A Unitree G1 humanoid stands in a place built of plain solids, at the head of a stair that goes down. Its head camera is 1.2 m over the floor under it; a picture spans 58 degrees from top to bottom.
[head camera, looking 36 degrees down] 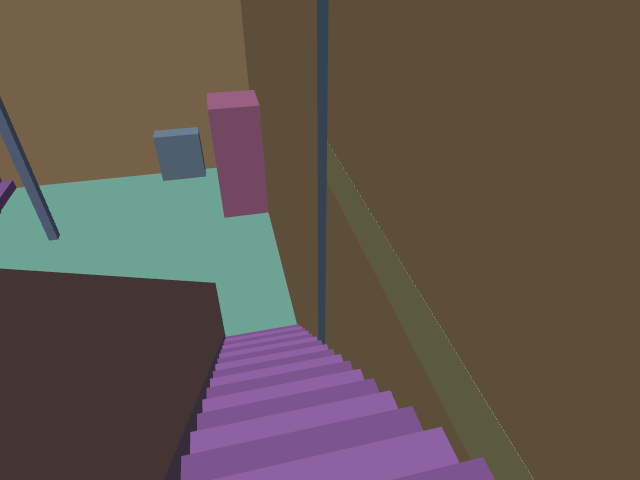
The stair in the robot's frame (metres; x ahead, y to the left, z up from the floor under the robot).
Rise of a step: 0.20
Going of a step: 0.23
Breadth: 1.04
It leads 13 degrees to the left of straight ahead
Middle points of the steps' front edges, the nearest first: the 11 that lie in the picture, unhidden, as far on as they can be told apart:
0.83 0.03 -0.40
1.06 0.08 -0.60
1.28 0.13 -0.80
1.50 0.18 -1.00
1.73 0.23 -1.20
1.95 0.29 -1.40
2.17 0.34 -1.60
2.40 0.39 -1.80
2.62 0.44 -2.00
2.84 0.49 -2.20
3.07 0.55 -2.40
